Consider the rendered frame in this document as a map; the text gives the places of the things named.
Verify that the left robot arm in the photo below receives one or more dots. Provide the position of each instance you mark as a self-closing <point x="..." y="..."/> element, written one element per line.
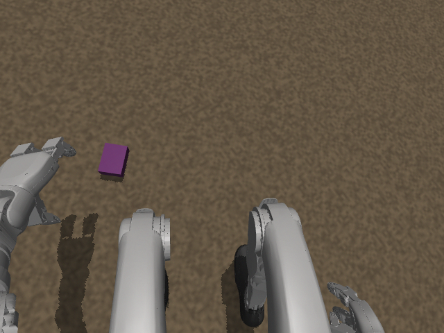
<point x="16" y="205"/>

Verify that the left robot hand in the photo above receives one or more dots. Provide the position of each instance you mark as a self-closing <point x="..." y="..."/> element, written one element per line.
<point x="31" y="169"/>

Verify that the right robot foot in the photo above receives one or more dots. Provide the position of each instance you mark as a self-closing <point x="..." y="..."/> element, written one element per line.
<point x="250" y="317"/>

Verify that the small box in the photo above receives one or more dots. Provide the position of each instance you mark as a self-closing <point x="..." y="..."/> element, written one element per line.
<point x="113" y="160"/>

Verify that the right robot hand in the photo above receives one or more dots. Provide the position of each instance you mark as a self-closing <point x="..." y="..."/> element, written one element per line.
<point x="360" y="319"/>

